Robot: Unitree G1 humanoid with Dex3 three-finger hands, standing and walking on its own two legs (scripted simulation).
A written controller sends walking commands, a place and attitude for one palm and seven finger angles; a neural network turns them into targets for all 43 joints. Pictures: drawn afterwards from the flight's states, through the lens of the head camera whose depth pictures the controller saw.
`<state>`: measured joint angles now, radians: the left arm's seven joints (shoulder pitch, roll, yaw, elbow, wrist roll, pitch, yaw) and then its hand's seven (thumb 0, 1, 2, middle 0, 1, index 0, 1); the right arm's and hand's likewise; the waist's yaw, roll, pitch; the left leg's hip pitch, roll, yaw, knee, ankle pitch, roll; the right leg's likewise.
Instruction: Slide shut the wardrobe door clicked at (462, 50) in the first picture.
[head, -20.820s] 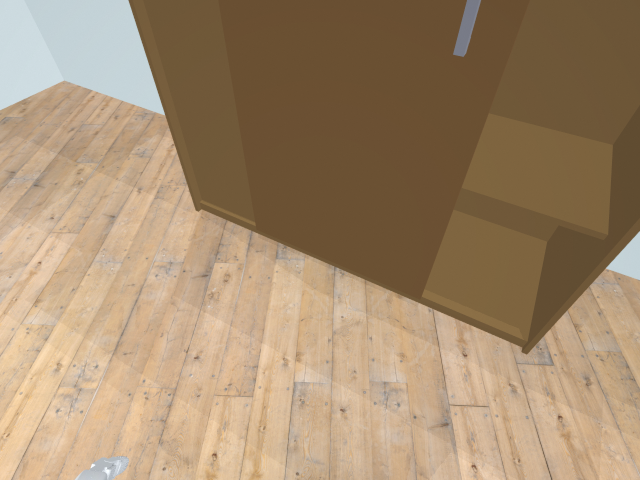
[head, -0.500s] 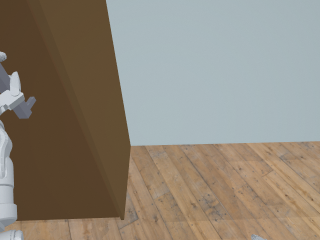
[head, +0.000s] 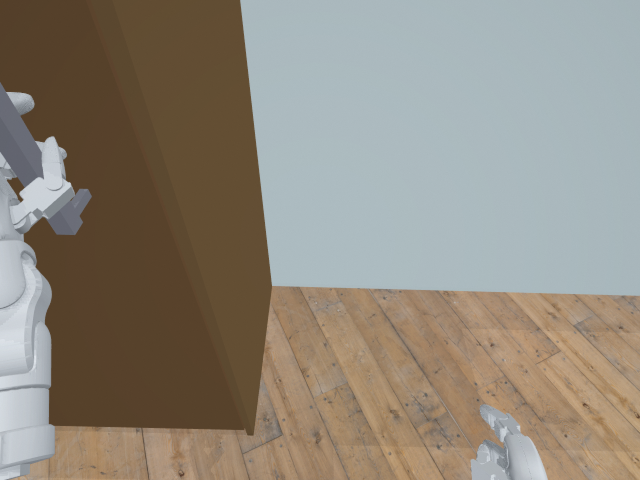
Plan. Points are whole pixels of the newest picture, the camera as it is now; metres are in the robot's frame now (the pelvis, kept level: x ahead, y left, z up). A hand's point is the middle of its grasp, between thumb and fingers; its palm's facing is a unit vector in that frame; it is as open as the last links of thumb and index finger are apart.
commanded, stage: stop walking and hold the door there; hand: left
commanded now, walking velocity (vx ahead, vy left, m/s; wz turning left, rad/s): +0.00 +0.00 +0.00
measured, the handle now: (27, 130) +0.35 +0.33 +0.27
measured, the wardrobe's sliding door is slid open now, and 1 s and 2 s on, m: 0.00 0.00 0.00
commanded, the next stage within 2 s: none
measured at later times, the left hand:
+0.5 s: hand (54, 181) +0.32 +0.30 +0.23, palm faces +0.55 -0.81 -0.19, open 6.9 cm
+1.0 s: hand (53, 184) +0.32 +0.30 +0.23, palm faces +0.28 -0.96 -0.03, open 6.7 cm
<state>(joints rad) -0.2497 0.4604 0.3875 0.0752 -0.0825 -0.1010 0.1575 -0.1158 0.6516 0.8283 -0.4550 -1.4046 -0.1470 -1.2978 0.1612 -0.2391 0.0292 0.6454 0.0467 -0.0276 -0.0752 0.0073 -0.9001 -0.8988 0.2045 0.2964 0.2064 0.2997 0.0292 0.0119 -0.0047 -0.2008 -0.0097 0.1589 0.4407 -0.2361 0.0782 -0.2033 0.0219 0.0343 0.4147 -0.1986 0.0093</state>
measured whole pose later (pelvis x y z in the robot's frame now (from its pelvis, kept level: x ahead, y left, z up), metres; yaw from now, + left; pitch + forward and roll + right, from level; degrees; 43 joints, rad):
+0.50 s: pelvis -0.01 +0.00 +0.00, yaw +1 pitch +0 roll -2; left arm -0.27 0.47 0.40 0.08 -0.08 -0.09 0.16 -0.13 0.64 0.80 -0.45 -1.40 -0.16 -1.30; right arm 0.17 -0.28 0.00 0.64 0.06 0.04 -0.08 0.01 -0.90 -0.90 0.20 0.30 0.21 0.30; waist -0.01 0.05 0.02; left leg -0.28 -0.01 0.13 0.53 -0.26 0.05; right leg -0.25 0.02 0.01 0.45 -0.20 0.01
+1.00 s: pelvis -0.06 +0.10 -0.02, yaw -3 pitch -3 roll -3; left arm -0.44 0.34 0.24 -0.01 -0.10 -0.05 0.14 -0.06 0.73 0.80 -0.45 -1.40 -0.12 -1.29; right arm 0.12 -0.20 0.05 0.67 0.03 -0.01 -0.04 0.01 -0.90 -0.90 0.21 0.30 0.21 0.30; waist 0.02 0.01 0.10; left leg -0.33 -0.07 0.07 0.61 -0.23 0.08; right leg -0.32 0.00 0.00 0.72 -0.38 -0.01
